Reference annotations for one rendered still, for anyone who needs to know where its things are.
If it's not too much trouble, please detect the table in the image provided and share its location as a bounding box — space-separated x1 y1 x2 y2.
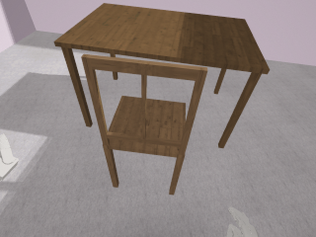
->
54 3 270 148

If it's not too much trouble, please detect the chair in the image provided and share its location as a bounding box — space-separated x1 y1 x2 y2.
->
81 53 208 196

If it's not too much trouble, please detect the robot right hand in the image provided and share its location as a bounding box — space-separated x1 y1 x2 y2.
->
226 206 259 237

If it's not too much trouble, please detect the robot left hand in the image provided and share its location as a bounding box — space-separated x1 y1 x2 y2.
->
0 133 19 181

